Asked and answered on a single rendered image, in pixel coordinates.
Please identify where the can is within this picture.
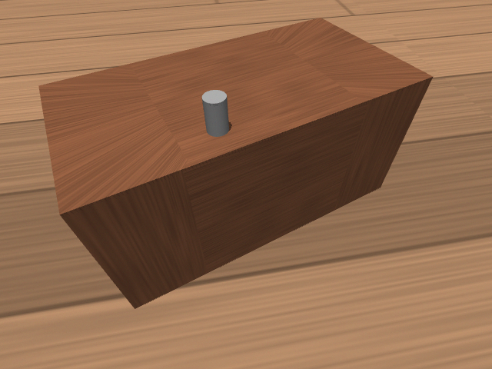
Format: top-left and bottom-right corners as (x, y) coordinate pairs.
(202, 90), (229, 137)

